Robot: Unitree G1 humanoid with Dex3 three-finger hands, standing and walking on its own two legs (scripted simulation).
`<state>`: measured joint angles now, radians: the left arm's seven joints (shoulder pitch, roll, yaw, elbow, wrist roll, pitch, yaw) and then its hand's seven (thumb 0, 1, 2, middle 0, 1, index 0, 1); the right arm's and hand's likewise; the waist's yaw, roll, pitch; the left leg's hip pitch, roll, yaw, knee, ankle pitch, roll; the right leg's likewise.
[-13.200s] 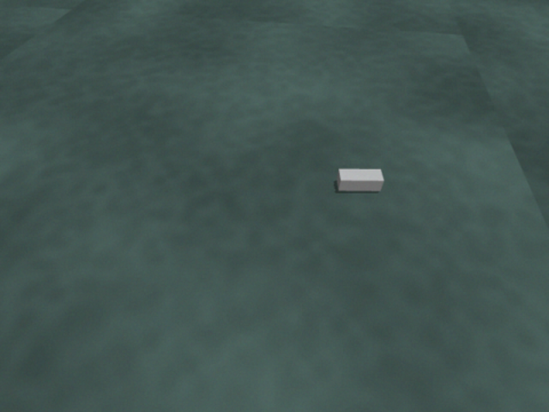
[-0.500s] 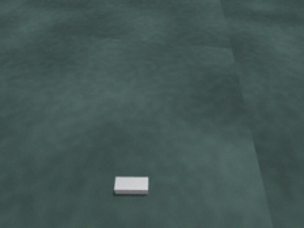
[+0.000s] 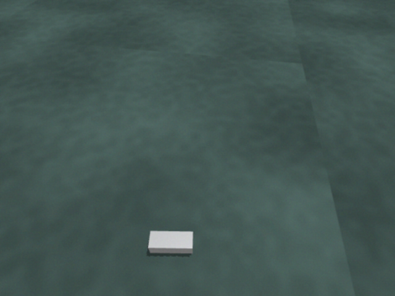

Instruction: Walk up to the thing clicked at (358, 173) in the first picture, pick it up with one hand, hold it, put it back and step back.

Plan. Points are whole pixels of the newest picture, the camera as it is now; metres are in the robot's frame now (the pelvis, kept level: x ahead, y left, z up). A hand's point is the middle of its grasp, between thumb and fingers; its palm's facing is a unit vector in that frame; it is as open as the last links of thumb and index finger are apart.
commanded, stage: stand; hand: left
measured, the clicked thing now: (171, 242) +0.49 +0.14 -0.74
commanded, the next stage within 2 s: walk up in 1.32 s
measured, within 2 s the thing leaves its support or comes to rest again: neither
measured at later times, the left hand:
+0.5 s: hand out of the picture +0.09 +0.26 -0.16, palm faces -0.03 -0.94 -0.34, open 7.4 cm
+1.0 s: hand out of the picture +0.09 +0.26 -0.16, palm faces -0.02 -0.94 -0.34, open 7.4 cm
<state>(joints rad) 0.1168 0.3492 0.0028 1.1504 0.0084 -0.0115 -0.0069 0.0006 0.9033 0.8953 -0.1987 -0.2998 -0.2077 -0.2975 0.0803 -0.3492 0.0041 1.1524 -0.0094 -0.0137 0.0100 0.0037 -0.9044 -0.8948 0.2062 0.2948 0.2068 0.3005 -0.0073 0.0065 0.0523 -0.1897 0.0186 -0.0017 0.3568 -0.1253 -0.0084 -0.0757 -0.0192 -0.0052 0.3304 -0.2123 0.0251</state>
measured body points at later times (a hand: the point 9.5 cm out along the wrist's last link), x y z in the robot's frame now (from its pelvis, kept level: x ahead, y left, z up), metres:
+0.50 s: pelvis +0.02 +0.00 +0.00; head +0.03 +0.00 +0.45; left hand +0.09 +0.30 -0.13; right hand +0.10 -0.30 -0.13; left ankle +0.05 +0.12 -0.75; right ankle -0.02 -0.14 -0.75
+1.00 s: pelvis +0.02 +0.00 +0.00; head +0.03 +0.00 +0.45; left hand +0.09 +0.30 -0.13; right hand +0.10 -0.30 -0.13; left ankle +0.05 +0.12 -0.75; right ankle -0.02 -0.14 -0.75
